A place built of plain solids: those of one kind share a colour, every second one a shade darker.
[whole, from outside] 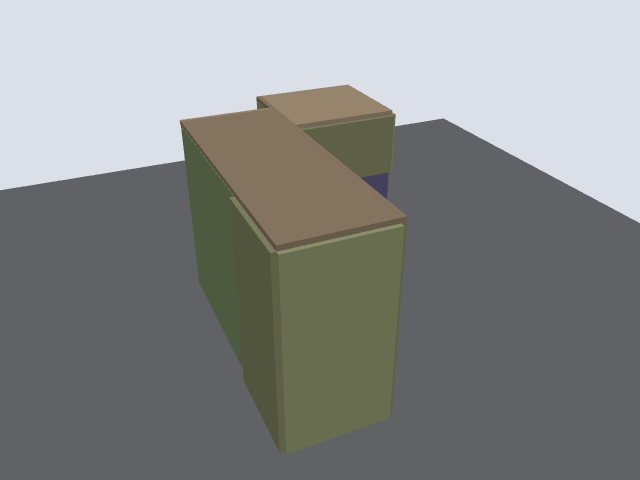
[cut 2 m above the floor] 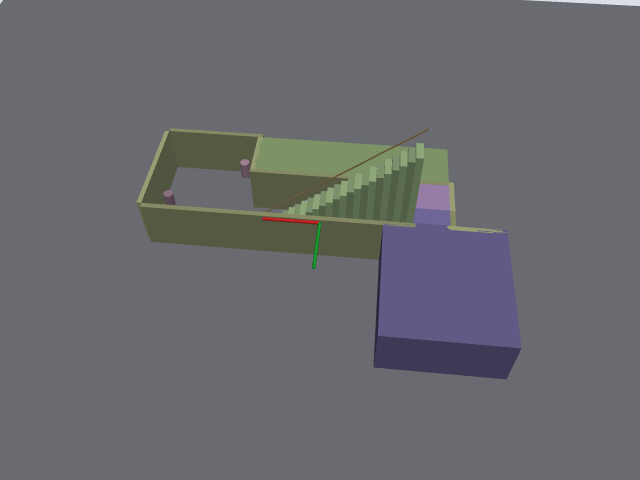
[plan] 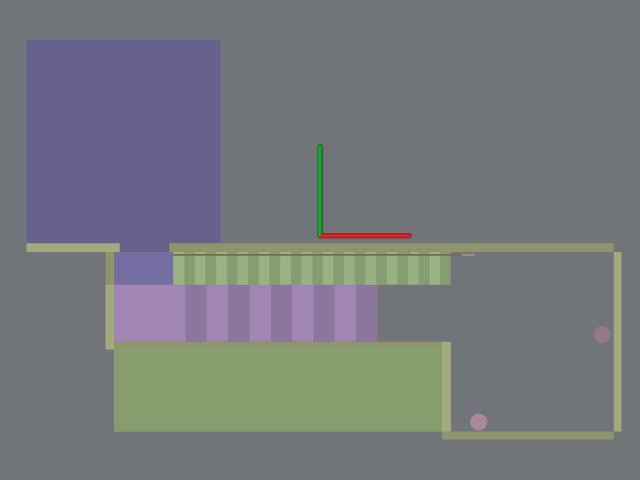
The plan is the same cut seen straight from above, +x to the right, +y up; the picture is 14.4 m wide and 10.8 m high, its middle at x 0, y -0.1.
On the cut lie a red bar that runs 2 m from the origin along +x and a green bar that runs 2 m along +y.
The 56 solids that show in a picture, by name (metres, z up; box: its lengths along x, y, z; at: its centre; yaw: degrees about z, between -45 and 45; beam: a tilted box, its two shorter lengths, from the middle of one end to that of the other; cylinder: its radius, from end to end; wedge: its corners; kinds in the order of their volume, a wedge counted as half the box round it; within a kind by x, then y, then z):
{
 "floor_1": {"box": [4.37, 4.78, 5.58], "at": [-4.42, 2.02, 2.49]},
 "floor_2": {"box": [1.33, 0.74, 5.58], "at": [-3.96, -0.74, 2.49]},
 "fill_1": {"box": [7.48, 1.93, 7.99], "at": [-0.9, -3.45, 3.94]},
 "wall_1": {"box": [2.1, 0.2, 8.0], "at": [-5.56, -0.27, 3.95]},
 "wall_2": {"box": [0.2, 1.46, 8.0], "at": [-4.73, -1.84, 3.95]},
 "wall_3": {"box": [0.2, 0.74, 8.0], "at": [-4.73, -0.74, 3.95]},
 "wall_4": {"box": [4.37, 0.18, 2.67], "at": [-4.42, 4.5, 6.61]},
 "wall_5": {"box": [0.18, 4.58, 2.67], "at": [-2.15, 2.12, 6.61]},
 "wall_6": {"box": [7.57, 0.18, 8.0], "at": [-0.84, -2.48, 3.95]},
 "wall_7": {"box": [10.0, 0.2, 8.0], "at": [1.61, -0.27, 3.95]},
 "wall_8": {"box": [0.2, 2.02, 8.0], "at": [2.85, -3.4, 3.95]},
 "wall_9": {"box": [3.86, 0.18, 8.0], "at": [4.68, -4.5, 3.95]},
 "wall_10": {"box": [0.18, 4.04, 8.0], "at": [6.7, -2.39, 3.95]},
 "mass_1": {"box": [1.61, 1.28, 3.85], "at": [-3.83, -1.75, 1.88]},
 "mass_2": {"box": [0.48, 1.28, 3.46], "at": [-2.79, -1.75, 1.68]},
 "mass_3": {"box": [0.48, 1.28, 3.07], "at": [-2.31, -1.75, 1.49]},
 "mass_4": {"box": [0.48, 1.28, 2.68], "at": [-1.83, -1.75, 1.29]},
 "mass_5": {"box": [0.48, 1.28, 2.29], "at": [-1.35, -1.75, 1.09]},
 "mass_6": {"box": [0.48, 1.28, 1.9], "at": [-0.87, -1.75, 0.9]},
 "mass_7": {"box": [0.48, 1.28, 1.51], "at": [-0.39, -1.75, 0.7]},
 "mass_8": {"box": [0.48, 1.28, 1.12], "at": [0.09, -1.75, 0.51]},
 "mass_9": {"box": [0.48, 1.28, 0.73], "at": [0.57, -1.75, 0.31]},
 "mass_10": {"box": [0.48, 1.28, 0.34], "at": [1.05, -1.75, 0.12]},
 "roof_1": {"box": [0.2, 4.04, 0.2], "at": [-4.73, -2.39, 8.05]},
 "roof_2": {"box": [4.37, 4.58, 0.2], "at": [-4.42, 2.12, 8.05]},
 "roof_3": {"box": [13.22, 0.2, 0.2], "at": [0.0, -0.27, 8.05]},
 "roof_4": {"box": [11.23, 4.04, 0.2], "at": [0.99, -2.39, 8.05]},
 "tread_1": {"wedge": [[-3.3, -1.11, -0.05], [-3.3, -1.11, 5.08], [-3.3, -0.37, -0.05], [-3.3, -0.37, 5.08], [-3.06, -0.37, -0.05], [-3.06, -0.37, 5.08], [-3.05, -1.11, -0.05], [-3.05, -1.11, 5.08]]},
 "tread_2": {"wedge": [[-3.06, -1.11, -0.05], [-3.06, -1.11, 4.89], [-3.06, -0.37, -0.05], [-3.06, -0.37, 4.89], [-2.82, -1.11, -0.05], [-2.82, -1.11, 4.89], [-2.82, -0.37, -0.05], [-2.82, -0.37, 4.89]]},
 "tread_3": {"wedge": [[-2.82, -1.11, -0.05], [-2.82, -1.11, 4.69], [-2.82, -0.37, -0.05], [-2.82, -0.37, 4.69], [-2.58, -1.11, -0.05], [-2.58, -1.11, 4.69], [-2.58, -0.37, -0.05], [-2.58, -0.37, 4.69]]},
 "tread_4": {"wedge": [[-2.58, -1.11, -0.05], [-2.58, -1.11, 4.5], [-2.58, -0.37, -0.05], [-2.58, -0.37, 4.5], [-2.34, -1.11, -0.05], [-2.34, -1.11, 4.5], [-2.34, -0.37, -0.05], [-2.34, -0.37, 4.5]]},
 "tread_5": {"wedge": [[-2.34, -1.11, -0.05], [-2.34, -1.11, 4.3], [-2.34, -0.37, -0.05], [-2.34, -0.37, 4.3], [-2.1, -1.11, -0.05], [-2.1, -1.11, 4.3], [-2.1, -0.37, -0.05], [-2.1, -0.37, 4.3]]},
 "tread_6": {"wedge": [[-2.1, -1.11, -0.05], [-2.1, -1.11, 4.11], [-2.1, -0.37, -0.05], [-2.1, -0.37, 4.1], [-1.86, -1.11, -0.05], [-1.86, -1.11, 4.11], [-1.86, -0.37, -0.05], [-1.86, -0.37, 4.1]]},
 "tread_7": {"wedge": [[-1.86, -1.11, -0.05], [-1.86, -1.11, 3.91], [-1.86, -0.37, -0.05], [-1.86, -0.37, 3.91], [-1.62, -1.11, -0.05], [-1.62, -1.11, 3.91], [-1.62, -0.37, -0.05], [-1.62, -0.37, 3.91]]},
 "tread_8": {"wedge": [[-1.62, -1.11, -0.05], [-1.62, -1.11, 3.72], [-1.62, -0.37, -0.05], [-1.62, -0.37, 3.72], [-1.38, -1.11, -0.05], [-1.38, -1.11, 3.72], [-1.38, -0.37, -0.05], [-1.38, -0.37, 3.71]]},
 "tread_9": {"wedge": [[-1.38, -1.11, -0.05], [-1.38, -1.11, 3.52], [-1.38, -0.37, -0.05], [-1.38, -0.37, 3.52], [-1.14, -1.11, -0.05], [-1.14, -1.11, 3.52], [-1.14, -0.37, -0.05], [-1.14, -0.37, 3.52]]},
 "tread_10": {"wedge": [[-1.14, -1.11, -0.05], [-1.14, -1.11, 3.32], [-1.14, -0.37, -0.05], [-1.14, -0.37, 3.32], [-0.9, -1.11, -0.05], [-0.9, -1.11, 3.32], [-0.9, -0.37, -0.05], [-0.9, -0.37, 3.32]]},
 "tread_11": {"wedge": [[-0.9, -1.11, -0.05], [-0.9, -1.11, 3.13], [-0.9, -0.37, -0.05], [-0.9, -0.37, 3.13], [-0.66, -1.11, -0.05], [-0.66, -1.11, 3.13], [-0.66, -0.37, -0.05], [-0.66, -0.37, 3.13]]},
 "tread_12": {"wedge": [[-0.66, -1.11, -0.05], [-0.66, -1.11, 2.93], [-0.66, -0.37, -0.05], [-0.66, -0.37, 2.93], [-0.42, -1.11, -0.05], [-0.42, -1.11, 2.93], [-0.42, -0.37, -0.05], [-0.42, -0.37, 2.93]]},
 "tread_13": {"wedge": [[-0.42, -1.11, -0.05], [-0.42, -1.11, 2.74], [-0.42, -0.37, -0.05], [-0.42, -0.37, 2.74], [-0.18, -1.11, -0.05], [-0.18, -1.11, 2.74], [-0.18, -0.37, -0.05], [-0.18, -0.37, 2.74]]},
 "tread_14": {"wedge": [[-0.18, -1.11, -0.05], [-0.18, -1.11, 2.54], [-0.18, -0.37, -0.05], [-0.18, -0.37, 2.54], [0.06, -1.11, -0.05], [0.06, -1.11, 2.54], [0.06, -0.37, -0.05], [0.06, -0.37, 2.54]]},
 "tread_15": {"wedge": [[0.06, -1.11, -0.05], [0.06, -1.11, 2.35], [0.06, -0.37, -0.05], [0.06, -0.37, 2.35], [0.3, -1.11, -0.05], [0.3, -1.11, 2.35], [0.3, -0.37, -0.05], [0.3, -0.37, 2.35]]},
 "tread_16": {"wedge": [[0.3, -1.11, -0.05], [0.3, -1.11, 2.15], [0.3, -0.37, -0.05], [0.3, -0.37, 2.15], [0.54, -1.11, -0.05], [0.54, -1.11, 2.15], [0.54, -0.37, -0.05], [0.54, -0.37, 2.15]]},
 "tread_17": {"wedge": [[0.54, -1.11, -0.05], [0.54, -1.11, 1.96], [0.54, -0.37, -0.05], [0.54, -0.37, 1.96], [0.78, -1.11, -0.05], [0.78, -1.11, 1.96], [0.78, -0.37, -0.05], [0.78, -0.37, 1.96]]},
 "tread_18": {"wedge": [[0.78, -1.11, -0.05], [0.78, -1.11, 1.76], [0.78, -0.37, -0.05], [0.78, -0.37, 1.76], [1.02, -1.11, -0.05], [1.02, -1.11, 1.76], [1.02, -0.37, -0.05], [1.02, -0.37, 1.76]]},
 "tread_19": {"wedge": [[1.02, -1.11, -0.05], [1.02, -1.11, 1.57], [1.02, -0.37, -0.05], [1.02, -0.37, 1.57], [1.26, -1.11, -0.05], [1.26, -1.11, 1.56], [1.26, -0.37, -0.05], [1.26, -0.37, 1.56]]},
 "tread_20": {"wedge": [[1.26, -1.11, -0.05], [1.26, -1.11, 1.37], [1.26, -0.37, -0.05], [1.26, -0.37, 1.37], [1.5, -1.11, -0.05], [1.5, -1.11, 1.37], [1.5, -0.37, -0.05], [1.5, -0.37, 1.37]]},
 "tread_21": {"wedge": [[1.5, -1.11, -0.05], [1.5, -1.11, 1.17], [1.5, -0.37, -0.05], [1.5, -0.37, 1.18], [1.74, -1.11, -0.05], [1.74, -1.11, 1.17], [1.74, -0.37, -0.05], [1.74, -0.37, 1.17]]},
 "tread_22": {"wedge": [[1.74, -1.11, -0.05], [1.74, -1.11, 0.98], [1.74, -0.37, -0.05], [1.74, -0.37, 0.98], [1.98, -1.11, -0.05], [1.98, -1.11, 0.98], [1.98, -0.37, -0.05], [1.98, -0.37, 0.98]]},
 "tread_23": {"wedge": [[1.98, -1.11, -0.05], [1.98, -1.11, 0.78], [1.98, -0.37, -0.05], [1.98, -0.37, 0.78], [2.22, -1.11, -0.05], [2.22, -1.11, 0.78], [2.22, -0.37, -0.05], [2.22, -0.37, 0.78]]},
 "tread_24": {"wedge": [[2.22, -1.11, -0.05], [2.22, -1.11, 0.59], [2.22, -0.37, -0.05], [2.22, -0.37, 0.59], [2.46, -1.11, -0.05], [2.46, -1.11, 0.59], [2.46, -0.37, -0.05], [2.46, -0.37, 0.59]]},
 "tread_25": {"wedge": [[2.46, -1.11, -0.05], [2.46, -1.11, 0.39], [2.46, -0.37, -0.05], [2.46, -0.37, 0.39], [2.7, -1.11, -0.05], [2.7, -1.11, 0.39], [2.7, -0.37, -0.05], [2.7, -0.37, 0.39]]},
 "tread_26": {"wedge": [[2.7, -1.11, -0.05], [2.7, -1.11, 0.2], [2.7, -0.37, -0.05], [2.7, -0.37, 0.2], [2.94, -1.11, -0.05], [2.94, -1.11, 0.2], [2.94, -0.37, -0.05], [2.94, -0.37, 0.2]]},
 "guard_rail_1": {"wedge": [[-3.3, -0.46, 6.22], [-3.3, -0.46, 6.27], [-3.3, -0.42, 6.22], [-3.3, -0.42, 6.27], [3.18, -0.46, 0.94], [3.18, -0.46, 0.99], [3.18, -0.42, 0.94], [3.18, -0.42, 0.99]]},
 "bin_1": {"cylinder": 0.19, "from": [3.57, -4.2, 0.0], "to": [3.57, -4.2, 0.75]},
 "bin_2": {"cylinder": 0.19, "from": [6.35, -2.23, 0.0], "to": [6.35, -2.23, 0.62]}
}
